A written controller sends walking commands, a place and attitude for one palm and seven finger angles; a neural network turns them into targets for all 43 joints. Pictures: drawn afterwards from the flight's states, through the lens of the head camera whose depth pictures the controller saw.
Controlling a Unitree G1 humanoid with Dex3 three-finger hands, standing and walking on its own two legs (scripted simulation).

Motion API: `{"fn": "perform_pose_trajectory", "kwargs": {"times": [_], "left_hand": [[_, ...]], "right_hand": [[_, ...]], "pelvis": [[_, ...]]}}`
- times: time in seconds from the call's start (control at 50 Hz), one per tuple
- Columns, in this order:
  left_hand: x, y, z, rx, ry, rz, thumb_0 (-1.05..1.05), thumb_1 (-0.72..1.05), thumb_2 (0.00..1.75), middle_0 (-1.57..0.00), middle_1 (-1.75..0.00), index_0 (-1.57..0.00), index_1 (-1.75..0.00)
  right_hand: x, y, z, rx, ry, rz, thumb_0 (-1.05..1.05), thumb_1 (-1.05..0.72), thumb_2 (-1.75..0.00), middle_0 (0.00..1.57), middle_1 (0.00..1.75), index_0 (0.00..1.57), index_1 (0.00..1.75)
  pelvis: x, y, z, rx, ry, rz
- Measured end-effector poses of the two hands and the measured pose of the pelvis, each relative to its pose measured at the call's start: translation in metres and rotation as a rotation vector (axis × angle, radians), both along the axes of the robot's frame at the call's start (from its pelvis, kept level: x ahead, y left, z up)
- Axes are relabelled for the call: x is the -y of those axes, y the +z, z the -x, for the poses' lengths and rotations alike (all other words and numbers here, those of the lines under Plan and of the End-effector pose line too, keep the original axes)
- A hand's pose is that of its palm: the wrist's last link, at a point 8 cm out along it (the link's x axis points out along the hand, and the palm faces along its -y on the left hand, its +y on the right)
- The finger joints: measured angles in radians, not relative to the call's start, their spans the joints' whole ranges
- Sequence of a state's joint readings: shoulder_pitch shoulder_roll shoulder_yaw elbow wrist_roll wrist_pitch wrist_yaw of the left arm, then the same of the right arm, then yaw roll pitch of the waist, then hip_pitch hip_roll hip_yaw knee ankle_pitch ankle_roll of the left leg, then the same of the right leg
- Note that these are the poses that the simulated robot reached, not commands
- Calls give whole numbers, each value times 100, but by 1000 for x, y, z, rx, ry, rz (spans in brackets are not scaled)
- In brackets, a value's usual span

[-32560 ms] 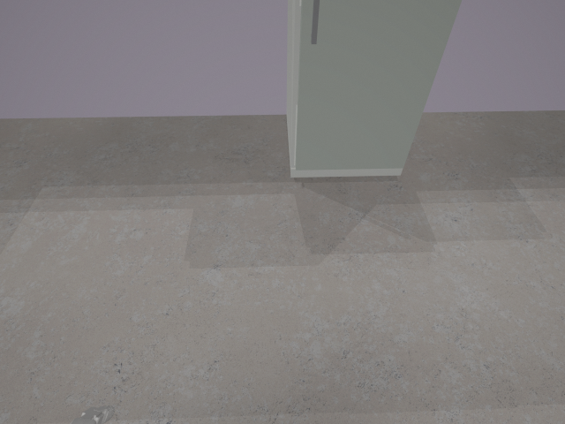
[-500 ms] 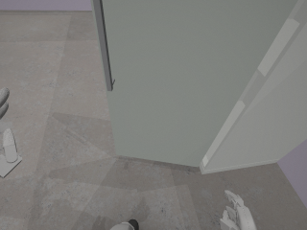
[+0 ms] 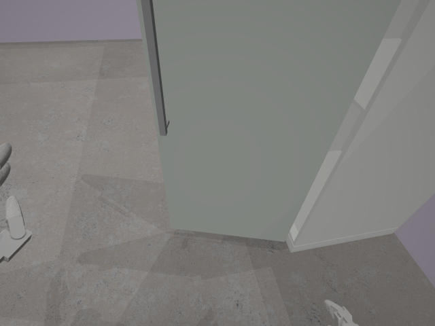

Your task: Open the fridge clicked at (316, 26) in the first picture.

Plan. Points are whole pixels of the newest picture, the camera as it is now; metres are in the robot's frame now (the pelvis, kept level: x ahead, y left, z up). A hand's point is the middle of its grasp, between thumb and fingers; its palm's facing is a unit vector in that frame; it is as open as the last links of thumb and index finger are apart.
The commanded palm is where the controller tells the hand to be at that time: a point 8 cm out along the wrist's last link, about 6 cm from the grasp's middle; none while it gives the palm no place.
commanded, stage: stop stepping back and stand still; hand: left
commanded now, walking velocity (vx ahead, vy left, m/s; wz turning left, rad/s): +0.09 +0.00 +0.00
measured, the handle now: (155, 50) +0.65 +0.21 +0.21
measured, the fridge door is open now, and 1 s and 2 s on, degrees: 72 72 72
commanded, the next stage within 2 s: let the arm hang, fingers relaxed in 0.06 s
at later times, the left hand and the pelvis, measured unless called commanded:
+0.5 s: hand out of the picture +0.08 +0.17 -0.18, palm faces +0.12 -0.98 -0.16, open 6.8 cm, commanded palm none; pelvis +0.02 +0.00 +0.00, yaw +5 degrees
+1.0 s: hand out of the picture +0.01 +0.18 -0.17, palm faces +0.06 -0.98 -0.20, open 7.4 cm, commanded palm none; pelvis +0.01 +0.01 +0.01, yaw +3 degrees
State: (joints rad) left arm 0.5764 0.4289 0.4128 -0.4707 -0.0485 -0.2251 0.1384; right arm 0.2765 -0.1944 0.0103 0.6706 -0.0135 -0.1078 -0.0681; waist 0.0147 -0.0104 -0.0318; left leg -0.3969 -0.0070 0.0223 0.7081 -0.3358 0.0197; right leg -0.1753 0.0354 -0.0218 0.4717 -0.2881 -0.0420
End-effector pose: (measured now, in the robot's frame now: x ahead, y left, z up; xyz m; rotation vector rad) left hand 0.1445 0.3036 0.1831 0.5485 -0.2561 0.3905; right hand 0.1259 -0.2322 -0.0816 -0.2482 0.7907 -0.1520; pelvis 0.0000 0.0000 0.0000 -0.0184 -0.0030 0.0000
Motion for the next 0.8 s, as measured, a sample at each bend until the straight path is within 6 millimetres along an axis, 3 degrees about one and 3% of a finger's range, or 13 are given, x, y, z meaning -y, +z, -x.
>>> {"fn": "perform_pose_trajectory", "kwargs": {"times": [0.1,0.16,0.2,0.26,0.3,0.36,0.42,0.46,0.6,0.7,0.8], "left_hand": [[-15,-19,-10,64,70,97,1,89,90,-21,-30,-21,-30],[-14,-21,-23,58,65,101,2,89,90,-21,-30,-21,-30],[-13,-41,-39,-50,41,94,1,89,90,-21,-30,-20,-30],[-6,-121,-58,-415,52,212,1,90,90,-20,-30,-20,-30],[10,-184,-49,-685,60,306,1,91,90,-20,-30,-19,-30],[46,-265,-12,-1030,57,448,1,91,90,-20,-30,-19,-29],[86,-318,39,-1294,61,589,1,91,90,-20,-30,-20,-29],[89,-328,60,-1315,152,680,-2,97,90,-21,-30,-20,-30],[68,-329,117,-1480,261,660,-4,99,90,-21,-30,-20,-30],[59,-321,145,-1567,310,630,-1,95,90,-20,-30,-20,-30],[57,-317,155,-1586,323,620,0,92,90,-20,-30,-20,-30]], "right_hand": [[2,-9,-10,-2,6,45,1,-90,-90,20,30,20,30],[-4,-6,-20,25,2,31,1,-90,-90,20,30,20,30],[-6,-11,-27,20,39,-5,1,-90,-90,20,29,20,30],[-5,-30,-31,-56,65,-45,1,-90,-90,20,29,20,30],[-4,-39,-29,-104,56,-69,1,-90,-90,20,29,20,30],[-1,-46,-15,-191,32,-67,0,-91,-90,20,29,20,30],[3,-47,8,-303,4,-39,0,-91,-90,20,29,20,30],[5,-46,26,-386,-4,-16,0,-91,-90,20,29,20,30],[7,-50,73,-572,-44,-9,0,-91,-90,20,29,20,30],[1,-55,87,-596,-67,-42,0,-91,-90,20,29,20,30],[-6,-58,90,-593,-69,-67,0,-91,-90,20,29,20,30]], "pelvis": [[-10,-12,-7,29,25,-2],[-9,-10,-10,31,20,-24],[-8,-10,-11,10,40,-22],[-7,-13,-9,-12,53,-30],[-5,-13,-10,-12,61,-24],[-2,-12,-15,-11,71,-18],[0,-9,-18,-1,68,-22],[3,-6,-19,-3,78,-16],[3,2,-20,-1,80,-1],[0,5,-20,9,68,-4],[-3,6,-19,17,59,-8]]}}
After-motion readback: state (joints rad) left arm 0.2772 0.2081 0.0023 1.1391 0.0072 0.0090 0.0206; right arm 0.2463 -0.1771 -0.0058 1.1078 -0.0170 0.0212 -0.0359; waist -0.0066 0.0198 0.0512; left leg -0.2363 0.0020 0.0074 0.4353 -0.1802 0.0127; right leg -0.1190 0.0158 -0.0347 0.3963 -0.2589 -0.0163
